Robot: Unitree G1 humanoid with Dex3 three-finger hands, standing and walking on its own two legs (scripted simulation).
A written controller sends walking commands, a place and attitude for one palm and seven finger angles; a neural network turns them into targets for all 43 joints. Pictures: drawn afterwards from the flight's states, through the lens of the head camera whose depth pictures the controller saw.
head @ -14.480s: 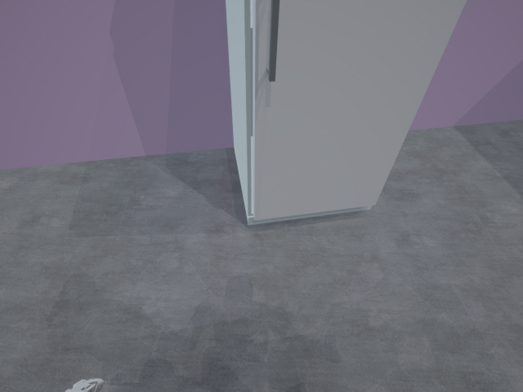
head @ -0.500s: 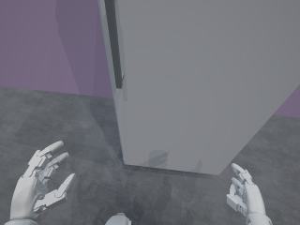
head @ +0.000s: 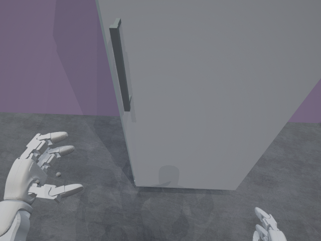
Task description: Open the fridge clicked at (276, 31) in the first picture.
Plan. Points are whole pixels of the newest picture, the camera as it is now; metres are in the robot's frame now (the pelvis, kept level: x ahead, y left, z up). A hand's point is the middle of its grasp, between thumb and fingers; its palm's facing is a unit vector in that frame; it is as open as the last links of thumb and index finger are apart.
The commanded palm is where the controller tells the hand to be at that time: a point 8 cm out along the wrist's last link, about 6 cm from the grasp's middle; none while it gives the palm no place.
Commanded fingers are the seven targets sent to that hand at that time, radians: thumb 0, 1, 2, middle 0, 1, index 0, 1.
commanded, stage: raise the hand to about handle height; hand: left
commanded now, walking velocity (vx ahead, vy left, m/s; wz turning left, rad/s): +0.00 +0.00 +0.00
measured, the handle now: (123, 71) +0.49 +0.14 +0.17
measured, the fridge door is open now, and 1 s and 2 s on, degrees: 0 0 0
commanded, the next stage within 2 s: move the hooked fingers beside the handle in 1.08 s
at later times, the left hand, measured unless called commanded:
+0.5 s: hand (14, 134) +0.26 +0.30 +0.19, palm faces +0.12 -0.99 -0.09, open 13.9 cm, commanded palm +0.22 +0.34 +0.19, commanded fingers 0.00 -0.50 0.30 -0.30 -1.20 -0.30 -1.20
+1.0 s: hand (31, 121) +0.28 +0.27 +0.20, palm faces +0.12 -0.99 -0.08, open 14.0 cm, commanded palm +0.24 +0.31 +0.20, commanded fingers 0.00 -0.50 0.30 -0.30 -1.20 -0.30 -1.20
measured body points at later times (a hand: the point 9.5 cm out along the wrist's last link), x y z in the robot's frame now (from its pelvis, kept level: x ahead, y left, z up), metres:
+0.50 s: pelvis -0.01 +0.02 +0.02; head -0.02 +0.01 +0.47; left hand +0.25 +0.35 +0.19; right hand +0.20 -0.18 -0.05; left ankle +0.03 +0.10 -0.72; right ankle -0.01 -0.10 -0.72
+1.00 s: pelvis +0.00 -0.01 +0.02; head -0.02 -0.03 +0.47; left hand +0.27 +0.32 +0.21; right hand +0.19 -0.23 -0.05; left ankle +0.03 +0.10 -0.72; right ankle -0.01 -0.10 -0.72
